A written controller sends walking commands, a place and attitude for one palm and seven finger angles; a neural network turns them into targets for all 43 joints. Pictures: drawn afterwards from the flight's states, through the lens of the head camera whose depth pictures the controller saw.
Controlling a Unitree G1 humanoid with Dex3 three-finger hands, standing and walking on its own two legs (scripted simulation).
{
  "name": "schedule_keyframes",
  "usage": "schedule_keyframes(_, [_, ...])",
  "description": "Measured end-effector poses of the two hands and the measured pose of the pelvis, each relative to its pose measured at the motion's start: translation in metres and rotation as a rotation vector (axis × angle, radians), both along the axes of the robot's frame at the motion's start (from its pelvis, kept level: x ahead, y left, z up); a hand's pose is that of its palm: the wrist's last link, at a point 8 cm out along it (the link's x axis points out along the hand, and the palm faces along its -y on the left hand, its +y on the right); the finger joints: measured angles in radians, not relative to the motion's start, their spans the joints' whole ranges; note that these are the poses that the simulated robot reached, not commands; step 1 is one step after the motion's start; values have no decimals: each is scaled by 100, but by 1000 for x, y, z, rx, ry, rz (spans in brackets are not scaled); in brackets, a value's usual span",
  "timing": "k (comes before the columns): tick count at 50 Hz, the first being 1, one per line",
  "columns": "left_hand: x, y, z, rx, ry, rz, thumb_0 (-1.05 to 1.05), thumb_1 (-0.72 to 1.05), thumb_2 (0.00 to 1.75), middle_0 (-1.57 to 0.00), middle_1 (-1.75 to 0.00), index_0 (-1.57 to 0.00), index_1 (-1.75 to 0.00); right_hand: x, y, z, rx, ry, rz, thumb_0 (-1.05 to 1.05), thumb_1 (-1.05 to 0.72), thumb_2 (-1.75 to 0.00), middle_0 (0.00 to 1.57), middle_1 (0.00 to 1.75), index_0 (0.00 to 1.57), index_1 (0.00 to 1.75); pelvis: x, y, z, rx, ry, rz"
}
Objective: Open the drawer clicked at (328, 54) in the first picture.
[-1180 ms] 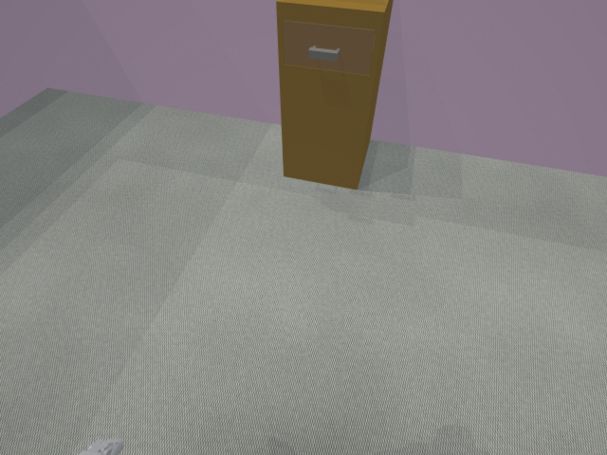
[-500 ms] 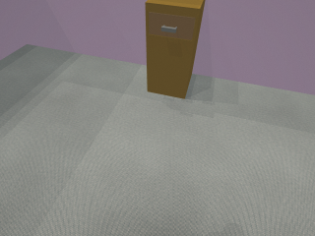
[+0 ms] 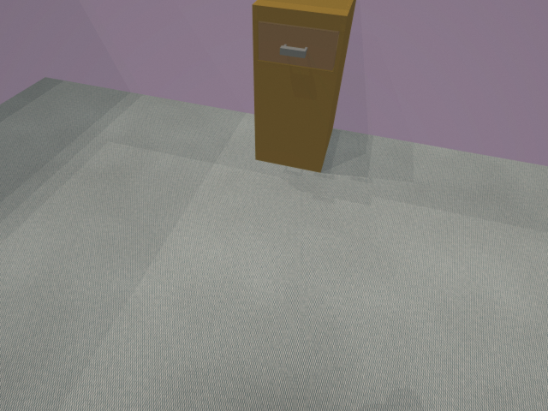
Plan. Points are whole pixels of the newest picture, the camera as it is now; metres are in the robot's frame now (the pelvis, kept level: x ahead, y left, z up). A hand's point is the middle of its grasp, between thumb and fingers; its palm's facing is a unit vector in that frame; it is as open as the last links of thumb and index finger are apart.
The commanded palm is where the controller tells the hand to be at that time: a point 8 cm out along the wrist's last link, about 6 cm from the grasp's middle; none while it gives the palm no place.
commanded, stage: look at it before walking up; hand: left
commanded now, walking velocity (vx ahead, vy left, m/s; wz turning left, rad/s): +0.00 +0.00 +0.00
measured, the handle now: (294, 49) +1.49 +0.00 -0.10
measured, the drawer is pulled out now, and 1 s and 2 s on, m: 0.00 0.00 0.00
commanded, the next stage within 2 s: walk to a spot facing it in 0.26 s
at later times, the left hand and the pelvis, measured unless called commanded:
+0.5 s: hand out of the picture +0.07 +0.23 -0.17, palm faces -0.03 -0.95 -0.30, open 7.4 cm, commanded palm none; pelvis +0.02 +0.00 +0.00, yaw -1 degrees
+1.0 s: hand (194, 345) +0.28 +0.17 -0.19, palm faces -0.07 -0.98 -0.21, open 7.3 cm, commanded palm none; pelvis +0.18 -0.02 -0.03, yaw -2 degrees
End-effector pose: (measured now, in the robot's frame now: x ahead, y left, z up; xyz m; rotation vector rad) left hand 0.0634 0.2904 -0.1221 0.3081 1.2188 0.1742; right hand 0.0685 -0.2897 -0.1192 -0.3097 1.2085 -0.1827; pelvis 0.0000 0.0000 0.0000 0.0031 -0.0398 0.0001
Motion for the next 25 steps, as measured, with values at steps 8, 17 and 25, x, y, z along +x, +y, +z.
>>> schedule_keyframes(8, [-1, 2, 0, 6, 16, 5, 1, 90, 90, -20, -30, -20, -30, 2, 0, -1, 0, 13, 0, 0, -90, -90, 20, 30, 20, 30, 3, 0, 0, 0, 3, 1])
schedule_keyframes(17, [3, 2, 1, 9, 18, 3, 1, 90, 90, -20, -30, -20, -30, 9, -2, 0, 0, 10, 2, 0, -90, -90, 20, 30, 20, 30, 7, -1, 1, 0, 5, 0])
schedule_keyframes(25, [3, -12, -8, -21, 34, 18, 1, 90, 90, -20, -30, -20, -30, 9, 10, -8, 24, 26, -5, 0, -90, -90, 20, 29, 20, 30, 20, -2, -2, -2, 12, -9])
